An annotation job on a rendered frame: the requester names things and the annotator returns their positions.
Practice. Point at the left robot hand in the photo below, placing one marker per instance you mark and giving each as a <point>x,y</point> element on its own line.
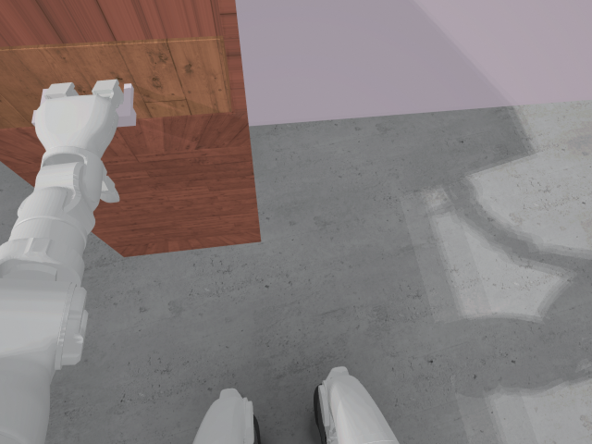
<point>85,121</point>

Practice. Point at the handle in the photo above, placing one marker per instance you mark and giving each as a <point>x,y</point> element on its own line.
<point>126,113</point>

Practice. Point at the drawer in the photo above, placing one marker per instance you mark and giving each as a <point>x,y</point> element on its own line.
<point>171,77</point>

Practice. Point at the robot left thigh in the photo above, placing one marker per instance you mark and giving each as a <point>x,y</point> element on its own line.
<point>228,421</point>

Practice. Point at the robot left forearm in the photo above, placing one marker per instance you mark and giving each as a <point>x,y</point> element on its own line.
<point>51,232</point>

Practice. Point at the cabinet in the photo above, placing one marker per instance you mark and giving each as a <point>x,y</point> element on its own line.
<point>184,182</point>

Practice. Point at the robot thigh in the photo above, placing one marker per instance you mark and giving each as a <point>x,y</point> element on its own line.
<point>228,421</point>
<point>347,406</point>

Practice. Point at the left robot upper arm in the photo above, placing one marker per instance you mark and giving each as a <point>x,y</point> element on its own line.
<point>42,327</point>

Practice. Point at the robot right thigh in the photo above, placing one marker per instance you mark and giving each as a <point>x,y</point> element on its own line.
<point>347,406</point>

